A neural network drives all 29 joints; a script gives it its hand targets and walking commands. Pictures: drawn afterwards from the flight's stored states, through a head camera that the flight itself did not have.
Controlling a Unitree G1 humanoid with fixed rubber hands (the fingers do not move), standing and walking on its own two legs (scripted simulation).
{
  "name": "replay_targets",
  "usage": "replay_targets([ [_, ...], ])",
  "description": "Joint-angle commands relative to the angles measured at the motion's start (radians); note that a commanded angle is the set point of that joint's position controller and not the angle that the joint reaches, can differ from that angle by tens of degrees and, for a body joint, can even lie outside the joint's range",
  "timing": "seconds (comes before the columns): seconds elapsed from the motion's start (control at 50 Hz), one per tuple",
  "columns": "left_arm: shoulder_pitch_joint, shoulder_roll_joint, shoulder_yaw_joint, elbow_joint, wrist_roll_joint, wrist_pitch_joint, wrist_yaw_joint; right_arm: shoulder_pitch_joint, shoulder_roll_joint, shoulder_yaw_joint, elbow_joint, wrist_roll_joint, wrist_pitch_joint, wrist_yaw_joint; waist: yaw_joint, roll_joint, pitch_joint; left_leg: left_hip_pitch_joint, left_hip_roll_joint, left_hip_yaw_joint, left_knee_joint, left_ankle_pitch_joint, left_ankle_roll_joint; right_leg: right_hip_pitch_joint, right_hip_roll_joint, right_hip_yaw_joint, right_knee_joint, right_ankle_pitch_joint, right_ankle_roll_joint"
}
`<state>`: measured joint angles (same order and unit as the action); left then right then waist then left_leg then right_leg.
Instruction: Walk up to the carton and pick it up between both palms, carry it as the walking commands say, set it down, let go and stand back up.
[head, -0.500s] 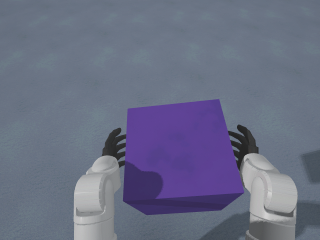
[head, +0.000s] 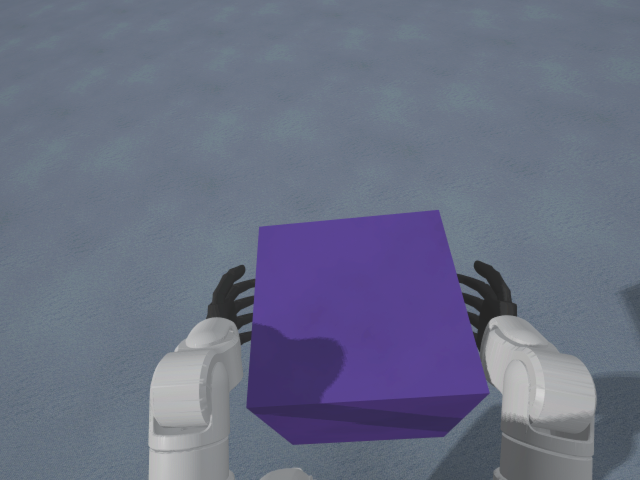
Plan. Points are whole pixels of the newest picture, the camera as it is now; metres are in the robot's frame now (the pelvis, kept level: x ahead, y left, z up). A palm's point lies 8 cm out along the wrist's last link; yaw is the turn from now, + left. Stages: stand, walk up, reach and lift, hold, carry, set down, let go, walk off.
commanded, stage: carry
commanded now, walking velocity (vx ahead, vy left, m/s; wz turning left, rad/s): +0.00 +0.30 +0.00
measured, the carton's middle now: (358, 339) +0.29 -0.01 +0.02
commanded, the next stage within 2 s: none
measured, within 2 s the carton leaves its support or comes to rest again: neither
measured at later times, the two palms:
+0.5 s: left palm (110, 383) +0.21 +0.26 +0.08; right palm (389, 387) +0.21 -0.04 +0.07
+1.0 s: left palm out of the picture +0.16 +0.42 +0.07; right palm (224, 411) +0.18 +0.12 +0.10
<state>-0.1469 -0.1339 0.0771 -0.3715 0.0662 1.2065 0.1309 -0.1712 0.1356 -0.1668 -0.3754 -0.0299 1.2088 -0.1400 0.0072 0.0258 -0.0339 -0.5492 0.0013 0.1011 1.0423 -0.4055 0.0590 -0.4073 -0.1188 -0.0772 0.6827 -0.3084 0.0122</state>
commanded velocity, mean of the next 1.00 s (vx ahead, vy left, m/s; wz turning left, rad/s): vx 0.00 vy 0.30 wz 0.00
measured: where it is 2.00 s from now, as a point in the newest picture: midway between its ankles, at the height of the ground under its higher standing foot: outside the picture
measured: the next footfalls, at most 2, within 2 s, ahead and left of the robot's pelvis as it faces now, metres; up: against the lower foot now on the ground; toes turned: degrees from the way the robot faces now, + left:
left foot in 0.14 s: +0.07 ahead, +0.17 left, +0.00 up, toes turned +7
right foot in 0.48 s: -0.01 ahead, +0.02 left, +0.00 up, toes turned -9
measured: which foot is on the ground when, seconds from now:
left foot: up 0.00-0.12, down 0.14-0.50, up 0.52-0.78, down 0.80-1.00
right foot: down 0.00-0.14, up 0.16-0.46, down 0.48-0.80, up 0.82-1.00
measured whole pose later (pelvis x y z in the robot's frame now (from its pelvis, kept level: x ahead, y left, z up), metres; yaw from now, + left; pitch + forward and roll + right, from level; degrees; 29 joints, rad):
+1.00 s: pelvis -0.09 +0.27 -0.01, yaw +1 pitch +1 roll -2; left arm -0.13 -0.13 0.07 -0.42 0.06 1.20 0.14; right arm -0.15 0.13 -0.16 -0.41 -0.01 1.19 -0.14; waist 0.00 -0.03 -0.01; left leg -0.44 -0.02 0.15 0.68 -0.26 0.13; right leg -0.50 -0.14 -0.10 1.12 -0.56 0.08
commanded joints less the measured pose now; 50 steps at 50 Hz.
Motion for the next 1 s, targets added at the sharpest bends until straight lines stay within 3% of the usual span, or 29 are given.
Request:
replay_targets([
  [0.0,-0.338,-0.920,-0.574,-0.177,-0.332,-0.061,-0.142,-0.490,0.917,0.792,-0.252,0.335,-0.043,0.135,0.018,-0.335,-0.504,-0.037,0.027,-0.090,-0.291,-0.062,-0.041,0.498,-0.319,0.286,-0.185,0.771,-0.158],
  [0.04,-0.335,-0.926,-0.595,-0.221,-0.337,-0.068,-0.131,-0.451,0.924,0.788,-0.272,0.350,-0.050,0.142,-0.004,-0.372,-0.517,0.200,0.035,-0.065,-0.591,0.045,-0.024,0.375,-0.263,0.159,-0.126,0.680,-0.069],
  [0.06,-0.347,-0.938,-0.597,-0.197,-0.341,-0.056,-0.134,-0.487,0.914,0.775,-0.281,0.347,-0.051,0.133,-0.007,-0.259,-0.526,0.338,0.022,-0.034,-0.710,0.126,-0.029,0.262,-0.187,0.079,-0.041,0.430,-0.024],
  [0.1,-0.392,-0.942,-0.631,-0.272,-0.360,-0.059,-0.126,-0.405,0.930,0.752,-0.231,0.347,-0.053,0.143,-0.006,0.273,-0.498,0.673,0.326,-0.356,-0.577,0.942,0.044,-0.249,0.018,-0.066,0.300,-0.312,0.053],
  [0.12,-0.495,-0.945,-0.682,-0.325,-0.381,-0.066,-0.125,-0.427,0.944,0.719,-0.217,0.343,-0.054,0.149,-0.001,0.323,-0.491,0.589,0.351,-0.347,-0.557,1.014,0.082,-0.263,0.028,-0.011,0.419,-0.411,0.048],
  [0.18,-0.414,-0.929,-0.670,-0.247,-0.352,-0.055,-0.126,-0.372,0.915,0.723,-0.182,0.315,-0.041,0.161,-0.011,0.124,-0.418,0.468,0.280,-0.183,-0.604,0.566,0.128,-0.233,0.026,0.000,0.553,-0.287,0.032],
  [0.2,-0.513,-0.954,-0.709,-0.304,-0.384,-0.062,-0.132,-0.380,0.932,0.712,-0.199,0.308,-0.046,0.172,-0.008,0.089,-0.398,0.410,0.230,-0.140,-0.650,0.377,0.103,-0.196,0.020,-0.014,0.515,-0.236,0.028],
  [0.26,-0.461,-0.928,-0.678,-0.227,-0.354,-0.040,-0.125,-0.357,0.920,0.696,-0.110,0.296,-0.024,0.167,-0.005,0.107,-0.390,0.366,0.216,-0.163,-0.716,0.073,0.092,-0.176,0.030,-0.028,0.490,-0.191,0.012],
  [0.28,-0.483,-0.919,-0.685,-0.229,-0.355,-0.037,-0.126,-0.364,0.892,0.684,-0.121,0.284,-0.029,0.167,-0.005,0.150,-0.376,0.363,0.220,-0.175,-0.735,0.048,0.066,-0.147,0.033,-0.040,0.464,-0.191,0.008],
  [0.3,-0.455,-0.925,-0.658,-0.182,-0.340,-0.030,-0.128,-0.404,0.904,0.703,-0.151,0.298,-0.032,0.162,-0.012,0.114,-0.383,0.363,0.251,-0.221,-0.720,0.145,0.127,-0.157,0.036,-0.035,0.407,-0.225,0.003],
  [0.38,-0.478,-0.916,-0.661,-0.269,-0.368,-0.036,-0.140,-0.433,0.933,0.746,-0.210,0.320,-0.028,0.158,-0.012,0.113,-0.449,0.344,0.257,-0.226,-0.695,0.225,0.157,0.010,0.048,-0.031,0.162,-0.242,-0.026],
  [0.42,-0.426,-0.907,-0.636,-0.244,-0.350,-0.032,-0.143,-0.456,0.922,0.766,-0.237,0.321,-0.025,0.147,0.023,0.110,-0.472,0.226,0.181,-0.127,-0.630,0.264,0.056,0.264,0.043,-0.036,-0.152,-0.104,-0.057],
  [0.44,-0.433,-0.900,-0.595,-0.197,-0.340,-0.027,-0.144,-0.470,0.929,0.773,-0.198,0.314,-0.015,0.140,0.031,-0.143,-0.441,0.002,0.085,-0.013,-0.467,0.156,-0.018,0.433,-0.167,0.235,-0.339,-0.152,-0.096],
  [0.46,-0.418,-0.894,-0.567,-0.146,-0.328,-0.026,-0.146,-0.503,0.915,0.777,-0.203,0.305,-0.009,0.138,0.007,-0.472,-0.390,-0.220,0.001,-0.006,-0.184,-0.108,-0.060,0.436,-0.482,0.658,-0.422,-0.064,-0.192],
  [0.48,-0.369,-0.877,-0.576,-0.146,-0.328,-0.026,-0.151,-0.501,0.910,0.784,-0.205,0.306,-0.003,0.140,0.012,-0.446,-0.305,-0.262,0.018,-0.188,0.058,-0.125,-0.046,0.290,-0.502,0.674,-0.443,-0.111,-0.269],
  [0.5,-0.383,-0.936,-0.566,-0.120,-0.327,-0.034,-0.155,-0.608,0.915,0.806,-0.277,0.327,-0.015,0.148,0.014,-0.334,-0.291,-0.228,0.031,-0.223,0.139,-0.044,-0.046,0.242,-0.440,0.540,-0.402,-0.095,-0.262],
  [0.52,-0.401,-0.918,-0.554,-0.158,-0.330,-0.037,-0.151,-0.600,0.910,0.802,-0.255,0.334,-0.013,0.143,0.008,-0.281,-0.291,-0.171,0.029,-0.196,0.144,0.007,-0.045,0.233,-0.345,0.402,-0.381,-0.020,-0.200],
  [0.56,-0.448,-0.962,-0.590,-0.184,-0.363,-0.037,-0.152,-0.579,0.948,0.799,-0.246,0.340,-0.014,0.140,-0.001,-0.272,-0.332,-0.127,0.048,-0.162,0.004,0.007,-0.038,0.309,-0.305,0.281,-0.267,0.292,-0.154],
  [0.62,-0.395,-0.939,-0.576,-0.215,-0.353,-0.050,-0.147,-0.545,0.949,0.817,-0.285,0.350,-0.027,0.130,0.012,-0.287,-0.418,-0.067,0.012,-0.067,-0.126,-0.018,-0.042,0.434,-0.283,0.225,-0.218,0.703,-0.143],
  [0.7,-0.408,-0.926,-0.601,-0.276,-0.356,-0.051,-0.136,-0.487,0.923,0.800,-0.297,0.353,-0.029,0.141,0.004,-0.367,-0.438,0.137,0.008,-0.014,-0.464,0.028,-0.026,0.330,-0.275,0.169,-0.189,0.641,-0.098],
  [0.72,-0.319,-0.907,-0.583,-0.194,-0.323,-0.036,-0.128,-0.460,0.890,0.778,-0.267,0.342,-0.021,0.136,-0.004,-0.330,-0.465,0.275,0.009,-0.017,-0.599,0.087,-0.019,0.244,-0.237,0.131,-0.143,0.474,-0.051],
  [0.74,-0.356,-0.922,-0.601,-0.267,-0.344,-0.042,-0.122,-0.414,0.931,0.777,-0.244,0.355,-0.023,0.141,-0.013,-0.145,-0.533,0.483,0.090,-0.111,-0.688,0.145,-0.002,0.139,-0.173,0.059,0.021,0.313,-0.010],
  [0.76,-0.383,-0.943,-0.625,-0.277,-0.341,-0.037,-0.123,-0.459,0.924,0.775,-0.271,0.361,-0.033,0.146,-0.005,0.175,-0.494,0.604,0.295,-0.301,-0.628,0.687,0.046,-0.130,-0.053,-0.042,0.185,-0.182,0.051],
  [0.78,-0.419,-0.938,-0.651,-0.281,-0.350,-0.041,-0.118,-0.400,0.916,0.733,-0.227,0.347,-0.033,0.145,0.000,0.339,-0.465,0.640,0.365,-0.352,-0.573,0.950,0.096,-0.293,0.026,-0.056,0.369,-0.412,0.055],
  [0.82,-0.484,-0.961,-0.715,-0.341,-0.378,-0.055,-0.112,-0.420,0.953,0.730,-0.224,0.354,-0.034,0.169,-0.011,0.208,-0.456,0.529,0.315,-0.234,-0.597,0.763,0.079,-0.253,0.030,-0.009,0.515,-0.358,0.027],
  [0.88,-0.518,-0.961,-0.731,-0.362,-0.378,-0.062,-0.106,-0.346,0.922,0.695,-0.201,0.320,-0.046,0.178,0.009,0.135,-0.460,0.507,0.204,-0.079,-0.622,0.517,0.050,-0.187,0.012,-0.052,0.478,-0.233,0.021],
  [0.92,-0.422,-0.954,-0.697,-0.239,-0.346,-0.036,-0.108,-0.375,0.881,0.696,-0.210,0.312,-0.036,0.166,0.008,0.125,-0.421,0.497,0.199,-0.106,-0.610,0.557,0.077,-0.192,0.024,-0.053,0.494,-0.245,0.024],
  [0.96,-0.469,-0.939,-0.720,-0.262,-0.361,-0.036,-0.106,-0.365,0.873,0.672,-0.179,0.293,-0.038,0.168,0.005,0.176,-0.444,0.495,0.196,-0.129,-0.683,0.459,-0.039,-0.128,0.047,-0.070,0.444,-0.221,0.009],
  [0.98,-0.397,-0.913,-0.691,-0.225,-0.345,-0.030,-0.113,-0.371,0.851,0.696,-0.227,0.294,-0.039,0.158,0.003,0.121,-0.419,0.460,0.205,-0.158,-0.730,0.372,-0.039,-0.104,0.055,-0.078,0.390,-0.229,0.002],
])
